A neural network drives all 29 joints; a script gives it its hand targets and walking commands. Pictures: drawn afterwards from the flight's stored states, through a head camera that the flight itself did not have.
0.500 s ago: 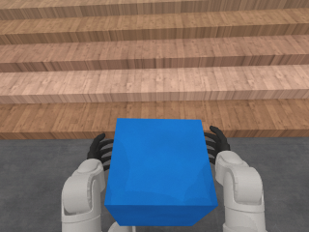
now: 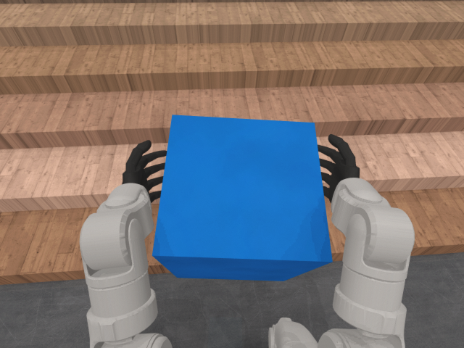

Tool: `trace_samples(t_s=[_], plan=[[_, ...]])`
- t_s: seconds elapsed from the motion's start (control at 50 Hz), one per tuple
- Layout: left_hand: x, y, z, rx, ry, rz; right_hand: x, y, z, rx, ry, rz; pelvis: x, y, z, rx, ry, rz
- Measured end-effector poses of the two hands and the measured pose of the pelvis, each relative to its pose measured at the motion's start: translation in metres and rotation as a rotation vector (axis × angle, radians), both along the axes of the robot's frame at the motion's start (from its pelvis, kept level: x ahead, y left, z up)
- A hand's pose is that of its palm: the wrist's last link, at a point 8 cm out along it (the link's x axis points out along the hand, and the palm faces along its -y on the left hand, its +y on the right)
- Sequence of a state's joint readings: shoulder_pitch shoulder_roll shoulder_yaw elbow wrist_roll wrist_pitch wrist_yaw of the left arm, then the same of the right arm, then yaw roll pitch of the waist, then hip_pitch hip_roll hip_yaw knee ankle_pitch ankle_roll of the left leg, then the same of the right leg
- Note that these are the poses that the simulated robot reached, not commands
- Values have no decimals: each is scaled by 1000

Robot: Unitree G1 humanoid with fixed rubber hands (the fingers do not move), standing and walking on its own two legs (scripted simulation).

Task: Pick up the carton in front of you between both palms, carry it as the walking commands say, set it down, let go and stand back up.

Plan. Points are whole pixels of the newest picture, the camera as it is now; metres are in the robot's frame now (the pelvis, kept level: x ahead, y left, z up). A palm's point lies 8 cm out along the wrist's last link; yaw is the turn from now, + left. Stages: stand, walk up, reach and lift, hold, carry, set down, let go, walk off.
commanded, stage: carry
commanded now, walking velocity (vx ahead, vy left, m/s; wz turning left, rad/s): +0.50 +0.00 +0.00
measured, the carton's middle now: (236, 210) +0.32 +0.00 +0.06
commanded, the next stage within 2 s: none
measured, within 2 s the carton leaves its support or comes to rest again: neither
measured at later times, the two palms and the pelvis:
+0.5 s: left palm (177, 58) +0.71 +0.12 +0.11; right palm (297, 54) +0.74 -0.18 +0.11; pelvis +0.32 -0.05 -0.02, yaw +1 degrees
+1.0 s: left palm out of the picture +1.11 +0.09 +0.27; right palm out of the picture +1.07 -0.21 +0.28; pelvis +0.70 +0.00 +0.10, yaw -1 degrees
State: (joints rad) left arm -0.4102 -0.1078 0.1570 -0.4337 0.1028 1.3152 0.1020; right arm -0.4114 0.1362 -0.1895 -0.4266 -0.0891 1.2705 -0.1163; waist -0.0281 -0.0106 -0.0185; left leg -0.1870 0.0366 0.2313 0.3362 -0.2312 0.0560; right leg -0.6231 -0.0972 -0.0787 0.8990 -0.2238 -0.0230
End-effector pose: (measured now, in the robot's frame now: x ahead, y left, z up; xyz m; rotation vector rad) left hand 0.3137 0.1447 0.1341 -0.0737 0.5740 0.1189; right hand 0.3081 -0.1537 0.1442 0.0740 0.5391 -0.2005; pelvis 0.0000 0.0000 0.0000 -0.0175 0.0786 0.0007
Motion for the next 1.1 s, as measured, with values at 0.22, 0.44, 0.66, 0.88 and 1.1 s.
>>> trace_samples(t_s=[0.22, 0.44, 0.66, 0.88, 1.1], plan=[[201, -23, 0, 128, 84, 23, 223, -23, -14, -44, 84, 121, 162, -36, -36, 21, -19, 30], [355, -28, -28, 79, 193, 76, 387, -27, -41, -1, 193, 128, 282, -52, -14, 43, 32, 19], [537, -11, -11, 45, 72, 68, 555, -11, -24, 23, 74, 69, 469, -25, -18, 41, 35, -15], [712, -52, 66, 18, 80, -101, 672, -49, 53, 37, 88, -129, 615, 10, 73, 18, 6, -40], [862, -46, 171, 18, -7, -76, 844, -45, 181, -67, 14, -48, 782, -18, 102, -35, 1, 0]])
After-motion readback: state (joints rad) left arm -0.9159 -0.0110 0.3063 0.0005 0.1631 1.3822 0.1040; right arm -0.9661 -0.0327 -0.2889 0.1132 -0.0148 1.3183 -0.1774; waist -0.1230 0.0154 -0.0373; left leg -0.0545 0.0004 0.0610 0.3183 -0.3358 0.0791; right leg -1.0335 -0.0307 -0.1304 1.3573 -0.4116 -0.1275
